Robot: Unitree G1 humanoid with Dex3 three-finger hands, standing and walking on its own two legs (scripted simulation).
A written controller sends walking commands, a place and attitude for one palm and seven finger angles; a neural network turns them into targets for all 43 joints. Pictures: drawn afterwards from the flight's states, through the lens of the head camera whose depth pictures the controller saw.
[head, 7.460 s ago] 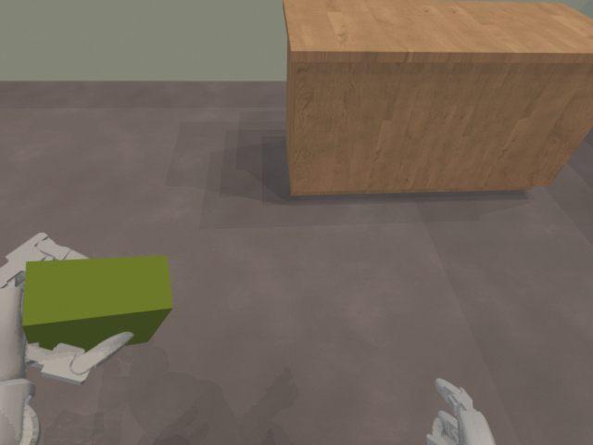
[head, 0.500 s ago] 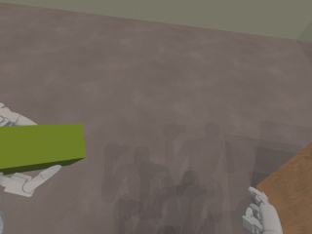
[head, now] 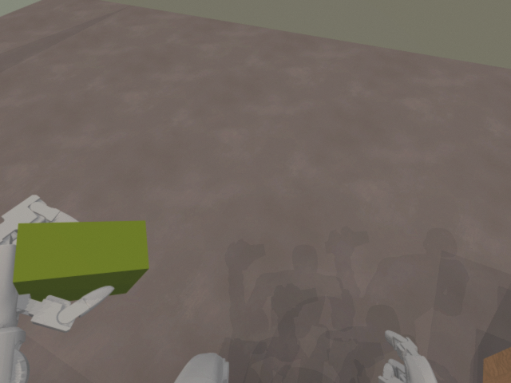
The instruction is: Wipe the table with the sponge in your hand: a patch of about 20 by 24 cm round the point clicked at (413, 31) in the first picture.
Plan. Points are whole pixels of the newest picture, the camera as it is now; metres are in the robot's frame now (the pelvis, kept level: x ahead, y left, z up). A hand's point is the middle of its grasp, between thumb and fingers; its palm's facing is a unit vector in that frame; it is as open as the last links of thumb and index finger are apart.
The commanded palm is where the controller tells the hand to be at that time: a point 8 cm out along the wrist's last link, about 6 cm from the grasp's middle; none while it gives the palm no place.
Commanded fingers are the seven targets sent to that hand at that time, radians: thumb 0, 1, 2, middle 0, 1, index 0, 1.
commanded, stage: walk to a spot facing it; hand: left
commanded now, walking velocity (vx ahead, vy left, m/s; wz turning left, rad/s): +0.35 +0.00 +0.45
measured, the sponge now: (100, 263) +0.22 +0.20 +0.15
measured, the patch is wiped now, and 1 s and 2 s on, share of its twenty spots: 0.00 0.00 0.00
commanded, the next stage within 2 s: turn to face it in 0.80 s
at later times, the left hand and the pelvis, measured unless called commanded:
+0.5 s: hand (47, 224) +0.25 +0.26 +0.18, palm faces +0.49 -0.73 -0.47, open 9.8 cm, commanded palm +0.20 +0.30 +0.17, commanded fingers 0.00 0.10 1.30 -1.20 -1.60 -1.20 -1.60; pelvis +0.08 +0.00 -0.01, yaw +8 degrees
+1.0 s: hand (51, 190) +0.32 +0.30 +0.17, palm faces +0.63 -0.63 -0.46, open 9.8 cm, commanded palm +0.24 +0.32 +0.17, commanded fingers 0.00 0.10 1.30 -1.20 -1.60 -1.20 -1.60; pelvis +0.18 +0.00 -0.03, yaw +18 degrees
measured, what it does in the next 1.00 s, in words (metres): walks ahead, turning left: left foot, then right foot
